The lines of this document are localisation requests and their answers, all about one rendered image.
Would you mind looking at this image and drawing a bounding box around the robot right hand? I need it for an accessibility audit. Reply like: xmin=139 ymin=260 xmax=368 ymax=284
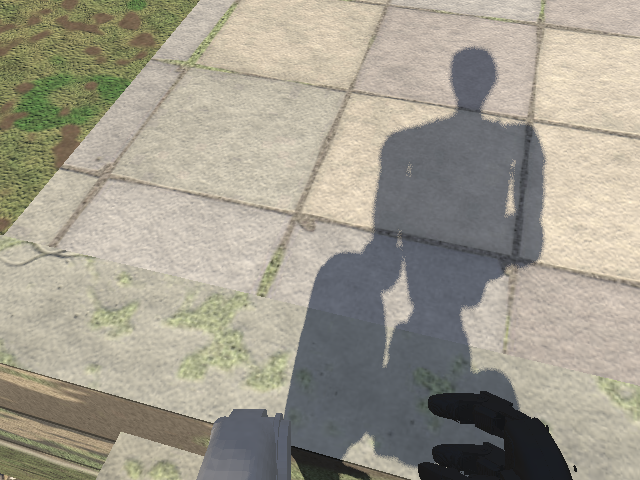
xmin=418 ymin=391 xmax=577 ymax=480

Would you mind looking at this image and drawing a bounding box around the left robot shin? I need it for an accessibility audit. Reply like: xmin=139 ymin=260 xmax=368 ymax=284
xmin=209 ymin=416 xmax=226 ymax=442

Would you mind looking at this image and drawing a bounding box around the robot left thigh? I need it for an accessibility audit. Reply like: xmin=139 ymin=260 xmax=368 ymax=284
xmin=196 ymin=409 xmax=291 ymax=480

